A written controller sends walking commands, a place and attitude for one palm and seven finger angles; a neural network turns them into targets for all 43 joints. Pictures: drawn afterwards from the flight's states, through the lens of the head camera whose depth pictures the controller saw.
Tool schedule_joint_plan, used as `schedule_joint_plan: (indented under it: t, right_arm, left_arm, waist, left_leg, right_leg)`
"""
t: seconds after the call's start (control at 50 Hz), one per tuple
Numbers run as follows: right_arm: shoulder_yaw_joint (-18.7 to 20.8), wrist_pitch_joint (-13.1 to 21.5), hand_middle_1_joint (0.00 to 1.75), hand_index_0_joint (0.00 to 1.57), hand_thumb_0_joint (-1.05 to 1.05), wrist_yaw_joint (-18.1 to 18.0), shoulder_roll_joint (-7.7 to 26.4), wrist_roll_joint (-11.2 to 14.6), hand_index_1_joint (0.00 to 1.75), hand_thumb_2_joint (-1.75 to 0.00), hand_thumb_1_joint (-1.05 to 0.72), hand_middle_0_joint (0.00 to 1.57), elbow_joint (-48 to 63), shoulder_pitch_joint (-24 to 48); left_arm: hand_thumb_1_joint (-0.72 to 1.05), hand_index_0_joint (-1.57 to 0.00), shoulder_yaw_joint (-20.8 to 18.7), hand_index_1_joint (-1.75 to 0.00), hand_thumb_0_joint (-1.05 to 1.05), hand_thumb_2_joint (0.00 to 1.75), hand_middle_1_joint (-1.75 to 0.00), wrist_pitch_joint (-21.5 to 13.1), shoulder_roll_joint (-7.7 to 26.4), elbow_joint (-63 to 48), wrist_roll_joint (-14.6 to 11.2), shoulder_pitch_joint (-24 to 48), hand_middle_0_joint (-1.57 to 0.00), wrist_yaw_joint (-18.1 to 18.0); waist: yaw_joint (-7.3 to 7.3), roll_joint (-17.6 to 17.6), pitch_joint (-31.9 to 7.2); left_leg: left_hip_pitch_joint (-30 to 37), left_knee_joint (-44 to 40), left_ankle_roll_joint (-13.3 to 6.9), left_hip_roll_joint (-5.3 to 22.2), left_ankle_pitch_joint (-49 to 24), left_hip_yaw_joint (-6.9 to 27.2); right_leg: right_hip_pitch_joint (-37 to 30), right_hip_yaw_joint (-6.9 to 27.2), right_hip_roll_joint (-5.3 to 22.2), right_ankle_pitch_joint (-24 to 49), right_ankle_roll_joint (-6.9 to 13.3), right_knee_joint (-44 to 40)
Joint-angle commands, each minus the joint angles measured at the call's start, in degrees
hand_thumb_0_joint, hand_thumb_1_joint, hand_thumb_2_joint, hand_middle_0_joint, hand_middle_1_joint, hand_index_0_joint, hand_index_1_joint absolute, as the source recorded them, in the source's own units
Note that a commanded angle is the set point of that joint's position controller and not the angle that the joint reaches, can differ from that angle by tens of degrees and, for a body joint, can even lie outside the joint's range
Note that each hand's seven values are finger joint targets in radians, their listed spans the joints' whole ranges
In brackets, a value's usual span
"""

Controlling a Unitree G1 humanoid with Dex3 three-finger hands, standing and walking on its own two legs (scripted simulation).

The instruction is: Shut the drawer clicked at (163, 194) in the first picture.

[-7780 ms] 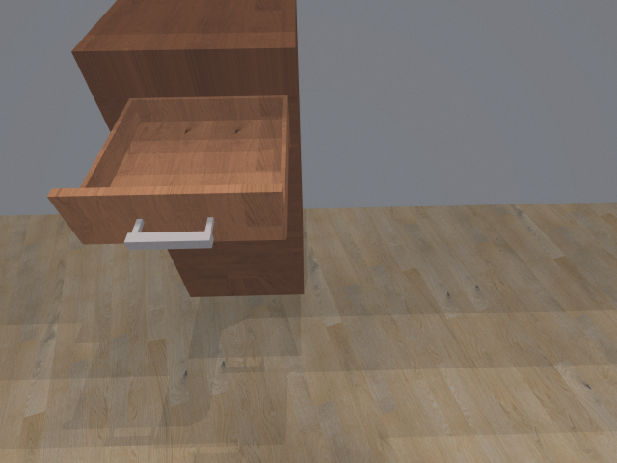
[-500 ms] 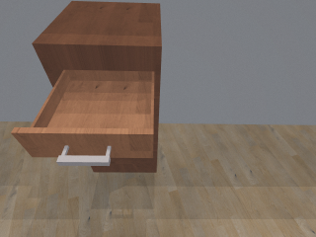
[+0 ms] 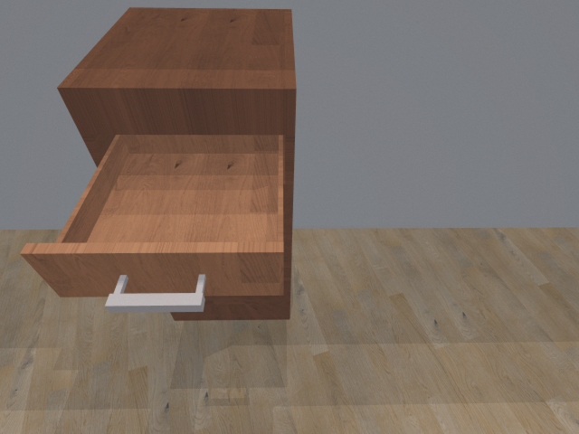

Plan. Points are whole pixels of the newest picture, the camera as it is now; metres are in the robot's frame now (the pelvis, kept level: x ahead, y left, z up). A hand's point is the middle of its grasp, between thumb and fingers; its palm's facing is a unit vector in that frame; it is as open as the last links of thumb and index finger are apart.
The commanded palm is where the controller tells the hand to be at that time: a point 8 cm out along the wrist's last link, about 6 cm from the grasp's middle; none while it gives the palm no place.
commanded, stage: look again from close up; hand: left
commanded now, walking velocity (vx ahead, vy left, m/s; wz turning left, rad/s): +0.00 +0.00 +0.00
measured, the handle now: (159, 291) +0.32 +0.23 -0.01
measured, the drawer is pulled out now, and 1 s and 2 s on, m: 0.30 0.29 0.29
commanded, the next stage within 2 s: raise the hand and make a fist in 0.56 s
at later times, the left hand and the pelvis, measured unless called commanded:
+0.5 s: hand out of the picture -0.02 +0.15 -0.18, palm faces +0.02 -0.99 -0.17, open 7.4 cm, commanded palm none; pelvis +0.00 -0.01 +0.00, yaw +0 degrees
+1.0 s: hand (213, 393) +0.18 +0.11 +0.00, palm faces +0.06 -1.00 +0.06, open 6.4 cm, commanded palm +0.10 +0.19 -0.04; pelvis -0.01 -0.03 -0.04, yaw +1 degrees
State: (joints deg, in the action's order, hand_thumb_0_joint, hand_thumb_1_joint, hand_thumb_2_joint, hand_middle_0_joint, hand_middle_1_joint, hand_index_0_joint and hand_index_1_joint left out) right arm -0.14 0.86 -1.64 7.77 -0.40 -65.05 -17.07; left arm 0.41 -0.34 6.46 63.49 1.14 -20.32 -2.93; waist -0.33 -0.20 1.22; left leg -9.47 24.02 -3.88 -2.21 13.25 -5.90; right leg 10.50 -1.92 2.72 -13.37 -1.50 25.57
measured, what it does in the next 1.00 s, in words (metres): stands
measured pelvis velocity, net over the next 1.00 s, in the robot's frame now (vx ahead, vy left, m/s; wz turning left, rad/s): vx -0.01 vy -0.03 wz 0.02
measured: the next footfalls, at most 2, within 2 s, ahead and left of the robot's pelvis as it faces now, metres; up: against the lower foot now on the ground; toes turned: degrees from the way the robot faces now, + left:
none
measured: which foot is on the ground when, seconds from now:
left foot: down 0.00-1.00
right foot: down 0.00-1.00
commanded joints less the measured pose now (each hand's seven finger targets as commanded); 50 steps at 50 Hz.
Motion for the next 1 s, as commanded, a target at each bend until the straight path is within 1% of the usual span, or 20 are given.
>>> schedule_joint_plan:
  t: [0.0,0.44,0.56,0.6,0.62,0.64,0.66,0.68,0.7,0.72,0.74,0.76,0.8,0.82,0.84,0.88,0.9,0.94,0.96,0.98]
  right_arm:
    - [0.9,0.5,0.30,0.20,0.00,-0.2,5.2,0.0,0.30,-0.90,-0.90,0.20,1.0,-4.0]
    - [0.8,0.6,0.30,0.20,0.00,-0.3,4.8,-0.1,0.30,-0.90,-0.90,0.20,0.3,-4.5]
    - [0.8,0.4,0.30,0.20,0.00,-0.3,4.9,-0.2,0.30,-0.90,-0.90,0.20,0.3,-4.4]
    - [0.8,0.4,0.30,0.20,0.00,-0.3,4.8,0.0,0.30,-0.90,-0.90,0.20,0.3,-4.7]
    - [0.8,0.5,0.30,0.20,0.00,-0.3,4.8,-0.1,0.30,-0.90,-0.90,0.20,0.4,-4.6]
    - [0.4,1.3,0.30,0.20,0.00,0.3,6.5,0.3,0.30,-0.90,-0.90,0.20,5.2,1.1]
    - [1.9,9.2,0.30,0.20,0.00,-2.1,17.2,2.4,0.30,-0.90,-0.90,0.20,26.4,0.2]
    - [-0.3,14.7,0.30,0.20,0.00,-3.6,12.0,2.8,0.30,-0.90,-0.90,0.20,22.9,5.8]
    - [1.2,17.1,0.30,0.20,0.00,-3.4,12.8,3.0,0.30,-0.90,-0.90,0.20,19.7,5.8]
    - [1.0,17.0,0.30,0.20,0.00,-2.4,10.5,3.2,0.30,-0.90,-0.90,0.20,18.8,3.6]
    - [0.7,17.7,0.30,0.20,0.00,-2.5,12.0,3.7,0.30,-0.90,-0.90,0.20,23.8,4.1]
    - [1.2,19.1,0.30,0.20,0.00,-2.9,13.0,3.8,0.30,-0.90,-0.90,0.20,25.4,5.6]
    - [1.9,20.7,0.30,0.20,0.00,-2.6,13.5,2.3,0.30,-0.90,-0.90,0.20,29.0,6.2]
    - [2.6,20.7,0.30,0.20,0.00,-1.8,13.5,1.7,0.30,-0.90,-0.90,0.20,29.8,5.4]
    - [3.2,20.7,0.30,0.20,0.00,-1.1,13.2,1.3,0.30,-0.90,-0.90,0.20,32.0,6.7]
    - [4.4,20.0,0.30,0.20,0.00,0.6,12.7,1.1,0.30,-0.90,-0.90,0.20,34.8,8.1]
    - [5.2,19.0,0.30,0.20,0.00,2.0,12.8,1.2,0.30,-0.90,-0.90,0.20,35.8,8.6]
    - [6.0,17.6,0.30,0.20,0.00,3.2,13.4,0.7,0.30,-0.90,-0.90,0.20,39.4,11.2]
    - [6.0,16.9,0.30,0.20,0.00,3.2,12.9,0.9,0.30,-0.90,-0.90,0.20,41.3,11.6]
    - [5.9,16.1,0.30,0.20,0.00,3.0,12.7,0.9,0.30,-0.90,-0.90,0.20,42.9,12.6]
  left_arm:
    - [0.90,-0.20,-1.0,-0.30,0.00,0.90,-0.30,-0.7,4.7,-1.2,-0.1,-4.5,-0.20,0.0]
    - [0.90,-0.20,-1.0,-0.30,0.00,0.90,-0.30,-0.9,4.5,-1.2,-0.1,-4.2,-0.20,0.0]
    - [0.90,-0.20,-1.0,-0.30,0.00,0.90,-0.30,-0.8,4.6,-1.0,-0.1,-4.1,-0.20,0.1]
    - [0.90,-0.20,-1.0,-0.30,0.00,0.90,-0.30,-0.8,4.8,-1.1,-0.1,-4.2,-0.20,0.1]
    - [0.90,-0.20,-1.0,-0.30,0.00,0.90,-0.30,-0.8,4.6,-1.1,-0.1,-4.2,-0.20,0.1]
    - [0.90,-0.20,-0.5,-0.30,0.00,0.90,-0.30,-1.8,7.4,0.3,0.5,-4.7,-0.20,-1.7]
    - [0.90,-0.22,-4.1,-0.32,0.00,0.90,-0.32,-13.6,16.9,-88.1,-11.1,35.3,-0.22,-1.2]
    - [0.90,-0.24,-3.6,-0.34,0.00,0.90,-0.34,-10.1,13.9,-75.1,-6.8,15.3,-0.24,-4.2]
    - [0.90,-0.26,-1.7,-0.37,0.00,0.90,-0.37,-7.0,10.7,-70.9,-7.7,11.3,-0.26,-7.3]
    - [0.90,-0.28,4.1,-0.39,0.00,0.90,-0.39,-1.3,-0.5,-58.2,-7.1,-5.4,-0.28,-6.9]
    - [0.90,-0.30,7.0,-0.41,0.00,0.90,-0.41,-2.2,-1.8,-70.2,-9.6,1.5,-0.30,-5.6]
    - [0.90,-0.32,6.4,-0.43,0.00,0.90,-0.43,-4.2,-0.6,-72.8,-9.9,0.4,-0.32,-4.8]
    - [0.90,-0.36,5.1,-0.47,0.00,0.90,-0.47,-8.8,-0.2,-69.8,-8.5,-1.7,-0.36,-3.7]
    - [0.90,-0.38,4.4,-0.50,0.00,0.90,-0.50,-11.2,-1.1,-66.0,-8.5,-4.9,-0.38,-2.0]
    - [0.90,-0.40,4.0,-0.52,0.00,0.90,-0.52,-14.4,-3.1,-62.3,-9.8,-11.7,-0.40,0.6]
    - [0.90,-0.44,0.0,-0.56,0.00,0.90,-0.56,-21.8,-2.5,-59.1,-12.3,-23.4,-0.44,6.9]
    - [0.90,-0.46,-4.6,-0.58,0.00,0.90,-0.58,-25.2,0.9,-58.0,-12.8,-27.3,-0.46,10.1]
    - [0.90,-0.50,-9.1,-0.62,0.00,0.90,-0.62,-31.5,5.8,-60.8,-13.2,-24.5,-0.50,15.1]
    - [0.90,-0.52,-11.2,-0.65,0.00,0.90,-0.65,-32.3,8.2,-63.6,-12.1,-23.3,-0.52,15.6]
    - [0.90,-0.54,-11.8,-0.67,0.00,0.90,-0.67,-32.5,10.2,-68.4,-11.1,-20.3,-0.54,15.4]
  waist:
    - [0.07,0.8,4.5]
    - [-0.01,0.5,3.6]
    - [0.00,-0.1,5.2]
    - [0.07,1.1,4.6]
    - [0.04,0.7,4.4]
    - [1.92,4.5,5.6]
    - [-5.80,-5.9,-23.5]
    - [-0.56,-12.8,-22.4]
    - [-1.68,-11.3,-16.7]
    - [-1.47,-6.6,-8.3]
    - [-2.02,-6.4,-2.4]
    - [-2.35,-4.3,-1.5]
    - [-3.50,5.6,2.7]
    - [-2.59,11.6,2.3]
    - [-0.34,15.2,2.3]
    - [3.17,18.7,-1.9]
    - [5.14,13.8,-3.7]
    - [4.98,8.7,-7.6]
    - [5.66,5.7,-10.0]
    - [5.75,-0.2,-12.0]
  left_leg:
    - [-2.2,-7.1,1.1,8.5,-1.9,8.6]
    - [-1.1,-6.0,1.3,8.4,-4.4,7.9]
    - [-2.1,-7.1,1.4,8.5,-1.4,8.2]
    - [-2.0,-6.8,1.4,8.6,-1.9,8.2]
    - [-1.7,-6.5,1.4,8.5,-2.9,8.1]
    - [-7.4,5.1,3.0,9.3,-10.4,6.6]
    - [10.1,-1.0,2.7,3.1,-10.8,6.5]
    - [10.6,-2.3,3.1,5.1,-14.6,5.6]
    - [5.0,-3.1,5.2,5.3,-8.9,6.5]
    - [-1.1,-4.1,4.3,5.4,-1.2,7.7]
    - [-5.7,-3.1,3.7,4.9,4.0,8.9]
    - [-7.3,-1.5,3.2,4.4,7.5,9.2]
    - [-12.0,3.7,2.5,2.8,8.7,9.5]
    - [-14.4,6.1,2.9,2.7,8.1,9.4]
    - [-17.8,9.0,3.2,2.7,7.7,8.8]
    - [-23.1,14.4,4.1,2.3,5.0,6.8]
    - [-23.6,15.9,4.9,1.6,2.0,5.9]
    - [-27.9,21.6,4.8,0.8,-0.4,4.3]
    - [-29.5,22.9,4.2,0.5,-0.1,3.5]
    - [-29.9,23.8,3.9,0.5,0.2,2.8]
  right_leg:
    - [2.3,3.3,3.3,4.4,2.1,-4.2]
    - [2.2,4.0,3.4,5.6,2.5,-4.6]
    - [3.1,3.9,3.2,4.0,2.5,-4.9]
    - [2.4,3.7,3.2,4.2,2.4,-5.0]
    - [2.5,3.9,3.3,4.8,2.5,-4.9]
    - [2.4,4.8,5.6,18.4,2.5,-3.7]
    - [-1.5,0.2,-0.9,12.3,2.8,1.1]
    - [0.7,-0.8,-2.6,3.7,4.0,4.4]
    - [4.7,-2.5,-2.6,-1.2,3.6,5.3]
    - [8.3,-3.6,-2.1,-3.0,3.2,4.8]
    - [8.1,-3.9,-1.7,-2.8,3.1,4.0]
    - [9.5,-3.8,-1.6,-4.5,2.9,2.8]
    - [14.9,-4.0,-1.9,-9.0,2.7,3.5]
    - [18.0,-4.6,-2.7,-10.8,2.7,5.4]
    - [20.4,-5.2,-2.9,-12.4,2.8,7.9]
    - [21.8,-5.1,-3.1,-11.1,3.0,12.8]
    - [20.1,-4.4,-2.9,-6.3,3.8,15.2]
    - [20.5,-3.3,-2.4,0.8,4.2,21.4]
    - [20.5,-2.5,-2.2,1.8,4.1,23.4]
    - [21.2,-1.7,-2.2,1.6,4.3,24.8]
